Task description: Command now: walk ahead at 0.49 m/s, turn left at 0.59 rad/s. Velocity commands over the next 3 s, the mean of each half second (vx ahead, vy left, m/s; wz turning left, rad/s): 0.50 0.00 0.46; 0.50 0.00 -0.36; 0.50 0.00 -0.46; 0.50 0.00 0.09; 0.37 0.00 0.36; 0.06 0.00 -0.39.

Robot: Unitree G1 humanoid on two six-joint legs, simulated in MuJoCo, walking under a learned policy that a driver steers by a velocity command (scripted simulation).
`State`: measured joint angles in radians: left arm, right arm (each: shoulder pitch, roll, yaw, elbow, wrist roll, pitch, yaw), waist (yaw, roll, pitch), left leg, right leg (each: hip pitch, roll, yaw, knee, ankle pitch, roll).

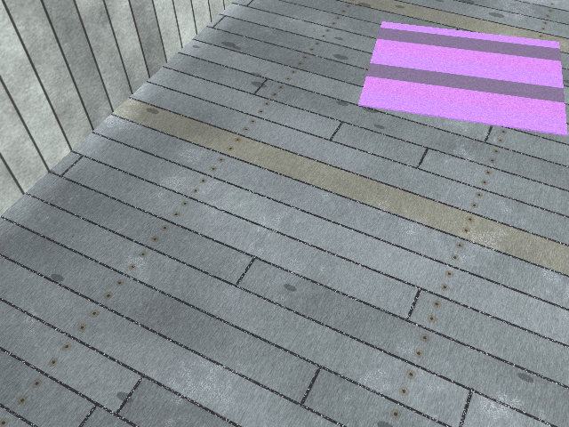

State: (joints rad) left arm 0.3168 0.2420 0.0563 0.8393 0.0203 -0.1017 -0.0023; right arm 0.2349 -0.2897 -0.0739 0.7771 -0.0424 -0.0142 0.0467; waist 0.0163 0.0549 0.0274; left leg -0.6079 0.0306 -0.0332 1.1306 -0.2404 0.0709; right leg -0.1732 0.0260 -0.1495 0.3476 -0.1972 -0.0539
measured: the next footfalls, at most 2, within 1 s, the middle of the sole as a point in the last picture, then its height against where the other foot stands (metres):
left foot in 0.28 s outside the picture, level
right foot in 0.86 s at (296, 367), level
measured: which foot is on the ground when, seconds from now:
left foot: up 0.00-0.26, down 0.28-0.86, up 0.88-1.00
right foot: down 0.00-0.28, up 0.30-0.84, down 0.86-1.00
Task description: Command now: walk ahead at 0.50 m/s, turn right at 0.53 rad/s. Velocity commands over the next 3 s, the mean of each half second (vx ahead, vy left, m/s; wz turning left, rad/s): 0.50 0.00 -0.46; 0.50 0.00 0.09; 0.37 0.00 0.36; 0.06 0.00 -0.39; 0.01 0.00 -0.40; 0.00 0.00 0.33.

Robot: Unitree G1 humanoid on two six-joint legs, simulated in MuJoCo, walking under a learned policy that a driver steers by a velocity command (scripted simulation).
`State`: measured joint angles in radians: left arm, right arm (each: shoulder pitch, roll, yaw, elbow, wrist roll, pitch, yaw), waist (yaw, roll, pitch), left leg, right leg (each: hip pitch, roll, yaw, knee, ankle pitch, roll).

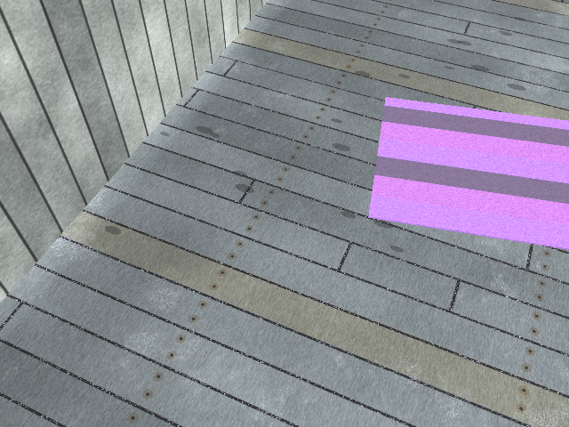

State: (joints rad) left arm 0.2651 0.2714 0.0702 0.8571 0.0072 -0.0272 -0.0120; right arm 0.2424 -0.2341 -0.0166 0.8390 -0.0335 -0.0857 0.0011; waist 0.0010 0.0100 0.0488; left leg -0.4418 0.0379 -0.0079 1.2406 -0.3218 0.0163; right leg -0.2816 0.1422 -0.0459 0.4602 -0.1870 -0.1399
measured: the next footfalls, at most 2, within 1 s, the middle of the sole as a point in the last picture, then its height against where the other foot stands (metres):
left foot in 0.36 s outside the picture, level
right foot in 0.86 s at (367, 381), level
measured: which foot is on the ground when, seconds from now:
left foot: up 0.00-0.34, down 0.36-0.88, up 0.90-1.00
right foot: down 0.00-0.36, up 0.38-0.84, down 0.86-1.00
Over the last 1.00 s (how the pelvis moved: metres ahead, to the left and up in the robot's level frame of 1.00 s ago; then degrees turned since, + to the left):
0.55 0.08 -0.01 -2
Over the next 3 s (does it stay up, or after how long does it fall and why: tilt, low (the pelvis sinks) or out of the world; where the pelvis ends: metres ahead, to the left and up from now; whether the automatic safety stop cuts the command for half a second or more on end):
stays up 0.72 -0.06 0.01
